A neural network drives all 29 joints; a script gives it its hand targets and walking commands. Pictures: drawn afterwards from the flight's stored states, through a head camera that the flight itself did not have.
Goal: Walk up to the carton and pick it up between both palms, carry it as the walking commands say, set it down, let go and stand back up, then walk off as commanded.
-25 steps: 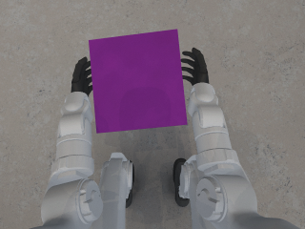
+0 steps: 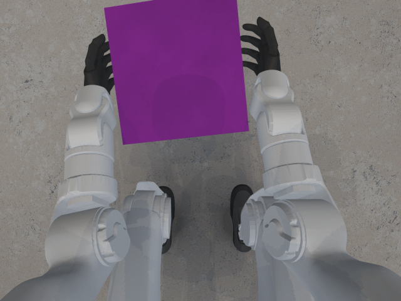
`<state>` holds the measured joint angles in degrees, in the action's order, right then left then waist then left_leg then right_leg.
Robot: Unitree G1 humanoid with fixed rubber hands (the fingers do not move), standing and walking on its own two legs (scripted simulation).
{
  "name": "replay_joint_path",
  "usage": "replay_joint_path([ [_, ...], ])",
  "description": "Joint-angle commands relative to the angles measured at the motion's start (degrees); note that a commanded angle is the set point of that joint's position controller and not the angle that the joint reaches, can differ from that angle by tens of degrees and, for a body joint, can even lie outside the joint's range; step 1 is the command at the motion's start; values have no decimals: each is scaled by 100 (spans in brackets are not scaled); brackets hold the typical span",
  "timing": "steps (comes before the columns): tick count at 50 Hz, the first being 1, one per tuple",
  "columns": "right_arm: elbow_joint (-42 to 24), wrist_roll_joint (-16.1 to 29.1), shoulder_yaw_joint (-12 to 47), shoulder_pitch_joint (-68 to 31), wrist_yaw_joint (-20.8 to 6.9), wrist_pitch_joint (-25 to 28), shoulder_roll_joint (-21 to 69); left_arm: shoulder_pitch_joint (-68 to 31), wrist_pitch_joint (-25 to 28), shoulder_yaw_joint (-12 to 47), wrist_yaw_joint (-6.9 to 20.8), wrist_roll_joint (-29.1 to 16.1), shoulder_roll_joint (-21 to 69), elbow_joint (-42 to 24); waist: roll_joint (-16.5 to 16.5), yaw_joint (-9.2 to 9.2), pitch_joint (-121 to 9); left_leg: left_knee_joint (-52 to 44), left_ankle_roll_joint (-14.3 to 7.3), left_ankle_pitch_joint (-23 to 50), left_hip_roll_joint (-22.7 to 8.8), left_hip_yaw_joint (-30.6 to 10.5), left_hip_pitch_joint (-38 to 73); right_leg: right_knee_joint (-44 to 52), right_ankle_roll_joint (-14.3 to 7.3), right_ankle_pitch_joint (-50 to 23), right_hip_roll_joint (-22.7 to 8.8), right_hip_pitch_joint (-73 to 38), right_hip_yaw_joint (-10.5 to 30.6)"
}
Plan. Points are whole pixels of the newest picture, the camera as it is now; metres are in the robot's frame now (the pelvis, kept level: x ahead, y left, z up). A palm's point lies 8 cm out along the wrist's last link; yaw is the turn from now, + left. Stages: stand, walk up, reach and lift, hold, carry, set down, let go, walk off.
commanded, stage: set down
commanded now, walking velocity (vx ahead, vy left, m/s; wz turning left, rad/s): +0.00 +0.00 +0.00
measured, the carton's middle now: (187, 84) +0.50 +0.07 -0.21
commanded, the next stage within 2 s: none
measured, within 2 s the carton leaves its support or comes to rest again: rests again in 1.60 s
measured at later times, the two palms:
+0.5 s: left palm (110, 86) +0.49 +0.23 -0.22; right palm (251, 74) +0.53 -0.06 -0.21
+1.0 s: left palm (107, 87) +0.49 +0.24 -0.23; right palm (244, 72) +0.54 -0.04 -0.22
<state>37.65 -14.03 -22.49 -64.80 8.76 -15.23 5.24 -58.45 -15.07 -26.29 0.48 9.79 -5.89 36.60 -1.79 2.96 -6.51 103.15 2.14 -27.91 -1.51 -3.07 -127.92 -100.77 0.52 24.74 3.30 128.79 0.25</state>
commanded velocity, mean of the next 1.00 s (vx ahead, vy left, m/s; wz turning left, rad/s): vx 0.00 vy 0.00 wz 0.00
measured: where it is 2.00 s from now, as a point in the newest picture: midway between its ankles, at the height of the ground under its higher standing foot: (202, 229)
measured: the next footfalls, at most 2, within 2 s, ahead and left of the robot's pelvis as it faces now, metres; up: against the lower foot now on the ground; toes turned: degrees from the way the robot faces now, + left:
none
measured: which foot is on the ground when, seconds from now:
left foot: down 0.00-1.00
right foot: down 0.00-1.00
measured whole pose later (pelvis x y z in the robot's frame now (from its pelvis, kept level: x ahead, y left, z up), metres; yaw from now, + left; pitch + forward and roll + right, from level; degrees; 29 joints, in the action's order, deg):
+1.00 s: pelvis +0.00 +0.00 -0.06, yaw +1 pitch +49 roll -1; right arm 46.6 -9.6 -21.2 -77.0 9.3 -12.8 0.1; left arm -69.9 -13.3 -26.3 0.3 4.1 -12.4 45.3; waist -1.9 3.6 6.2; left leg 115.7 2.2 -30.3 -0.4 -3.1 -134.3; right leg -113.6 1.1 27.2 3.4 135.4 0.7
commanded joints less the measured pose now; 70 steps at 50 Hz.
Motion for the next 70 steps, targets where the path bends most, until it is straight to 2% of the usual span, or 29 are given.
replay_joint_path([
  [1, 860, 863, 2744, -2925, -1431, 68, 4759, -4004, 196, 2514, 1281, -734, 4520, -217, -265, 858, -5848, -426, 31, 1585, 881, 873, 3015, 84, 129, -973, 831, -3648, -158],
  [5, 899, 1030, 2930, -3272, -1390, 110, 4434, -4318, 221, 2571, 1255, -862, 4194, -123, -296, 895, -5748, -260, 10, 1295, 844, 868, 2834, -77, 143, -675, 817, -3362, -178],
  [6, 992, 957, 2873, -3258, -1403, 84, 4270, -4362, 225, 2687, 1288, -933, 4204, -92, -485, 652, -5617, -249, 27, 1333, 841, 793, 2690, -202, 185, -799, 790, -3384, -293],
  [7, 1011, 1022, 2864, -3221, -1415, 89, 4479, -4375, 240, 2725, 1273, -892, 4238, -180, -209, 865, -5722, -229, 24, 1416, 837, 857, 2766, -241, 134, -827, 785, -3468, -162],
  [10, 1133, 916, 2706, -3319, -1379, 89, 4290, -4737, 283, 2597, 1310, -975, 4087, -302, -516, 729, -5707, -69, 12, 1214, 798, 832, 2534, -297, 115, -746, 762, -3663, -169],
  [11, 1014, 1024, 2801, -3798, -1372, 141, 4117, -4461, 251, 2441, 1280, -851, 4015, 186, -396, 954, -5533, -104, -11, 1101, 782, 855, 2520, -354, 162, -561, 729, -3448, -165],
  [16, 1358, 1048, 2841, -3550, -1374, 114, 4140, -4835, 351, 2672, 1282, -1034, 3811, -99, -499, 857, -5334, 179, -6, 1204, 748, 870, 2303, -573, 117, -826, 692, -3512, -133],
  [18, 1009, 1113, 2761, -3607, -1378, 202, 3949, -4783, 352, 2769, 1283, -1092, 3904, -175, -205, 868, -5690, 252, 40, 1590, 736, 852, 2730, -694, 79, -971, 762, -3414, -180],
  [21, 1300, 1040, 2777, -3730, -1413, 148, 3893, -5038, 386, 2633, 1289, -1146, 3685, 17, -530, 790, -5194, 374, 15, 1243, 716, 838, 2356, -779, 102, -723, 704, -3327, -202],
  [25, 784, 1371, 3045, -4016, -1343, 256, 3725, -4881, 395, 2893, 1221, -1245, 3741, 88, -132, 906, -5817, 496, 6, 1613, 674, 869, 2967, -934, 45, -903, 696, -3496, -202],
  [30, 1512, 977, 2653, -3502, -1447, 130, 3813, -4533, 301, 2706, 1353, -1105, 3866, 605, -435, 509, -4771, 473, 23, 1224, 696, 739, 2460, -939, 78, -636, 671, -3053, -349],
  [32, 1091, 1150, 2744, -3803, -1475, 235, 3789, -4544, 305, 2766, 1361, -1099, 3957, 506, -53, 777, -4962, 506, 9, 1453, 717, 783, 2501, -1053, -6, -850, 692, -3137, -247],
  [33, 1084, 1059, 2637, -3708, -1444, 245, 3754, -4694, 318, 2827, 1374, -1211, 4087, 285, -38, 575, -5285, 494, 32, 1549, 739, 773, 2725, -1078, -13, -883, 699, -3191, -294],
  [36, 1245, 1151, 2815, -3634, -1437, 258, 3850, -4764, 344, 2960, 1369, -1254, 3994, 282, -13, 692, -5048, 566, 50, 1759, 723, 760, 2604, -1120, 7, -1062, 670, -3001, -238],
  [38, 1422, 955, 2622, -3576, -1436, 292, 3600, -4606, 355, 2870, 1413, -1301, 4094, 505, -246, 405, -4588, 567, 56, 1405, 749, 680, 2192, -1104, 20, -902, 635, -3032, -295],
  [40, 1698, 880, 2530, -3295, -1469, 244, 3663, -4588, 373, 2776, 1419, -1186, 3903, 488, -262, 419, -4499, 543, 55, 1405, 736, 672, 2189, -1135, 22, -914, 658, -2911, -317],
  [41, 1299, 957, 2592, -3321, -1471, 323, 3821, -4349, 388, 2788, 1395, -1079, 3960, 426, 3, 640, -4566, 543, 50, 1669, 758, 741, 2367, -1091, 8, -1071, 668, -2817, -240],
  [42, 1495, 845, 2518, -3454, -1472, 284, 3665, -4565, 383, 2754, 1432, -1135, 3913, 472, -262, 422, -4304, 602, 64, 1435, 713, 671, 2015, -1066, 10, -965, 624, -2857, -240],
  [49, 1534, 965, 2511, -3485, -1432, 337, 3548, -4611, 424, 2701, 1400, -1183, 3860, 552, -157, 475, -4469, 559, 56, 1319, 732, 652, 2302, -1142, 27, -725, 637, -2866, -312],
  [50, 1414, 1010, 2464, -3582, -1432, 360, 3538, -4638, 381, 2799, 1404, -1189, 3894, 558, 160, 506, -4437, 553, 63, 1389, 710, 678, 2336, -1157, -22, -794, 640, -2793, -233],
  [51, 1590, 946, 2478, -3540, -1427, 364, 3604, -4737, 439, 2873, 1456, -1313, 3977, 448, -150, 340, -4324, 642, 69, 1351, 722, 644, 1956, -1191, -36, -936, 619, -2909, -260],
  [55, 1615, 868, 2351, -3417, -1451, 349, 3578, -4431, 383, 2572, 1422, -1061, 3896, 751, -22, 510, -4157, 542, 45, 1334, 701, 613, 2186, -1193, -26, -735, 643, -2675, -263],
  [59, 1632, 924, 2376, -3592, -1412, 447, 3355, -4774, 478, 2794, 1425, -1243, 3803, 649, 136, 305, -4325, 630, 94, 1317, 699, 655, 2003, -1231, -48, -933, 594, -2847, -222],
  [61, 1802, 799, 2286, -3343, -1417, 425, 3549, -4732, 482, 2679, 1492, -1273, 3799, 612, -262, 259, -3948, 692, 86, 1336, 722, 577, 1620, -1283, -36, -1025, 586, -2772, -251],
  [62, 1722, 851, 2236, -3395, -1404, 458, 3376, -4513, 447, 2713, 1446, -1190, 3891, 793, 121, 256, -4165, 637, 86, 1360, 699, 609, 1950, -1298, -33, -1033, 604, -2906, -274],
  [65, 1860, 748, 2099, -3125, -1438, 471, 3383, -4432, 445, 2722, 1454, -1143, 3970, 784, 320, 172, -3843, 623, 134, 1521, 711, 572, 1937, -1270, -92, -1073, 619, -2517, -267],
  [66, 1581, 841, 2323, -3381, -1433, 492, 3271, -4517, 505, 2708, 1463, -1262, 3915, 670, 11, 210, -4192, 737, 113, 1604, 723, 576, 2008, -1306, -53, -1171, 594, -2820, -273],
  [69, 1782, 828, 2206, -3380, -1426, 508, 3251, -4390, 452, 2690, 1468, -1205, 3976, 906, 215, 262, -3878, 679, 106, 1493, 704, 587, 1902, -1288, -95, -1037, 555, -2723, -190],
  [70, 1917, 788, 2221, -3307, -1401, 496, 3259, -4392, 459, 2770, 1479, -1235, 3970, 938, 33, 58, -3895, 737, 98, 1324, 711, 544, 1758, -1316, -79, -983, 520, -2787, -247],
])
